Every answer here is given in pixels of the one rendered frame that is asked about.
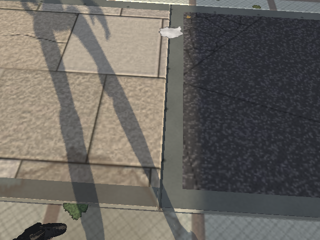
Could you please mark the left robot hand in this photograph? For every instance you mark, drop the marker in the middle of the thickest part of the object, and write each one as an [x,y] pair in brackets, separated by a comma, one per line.
[41,231]

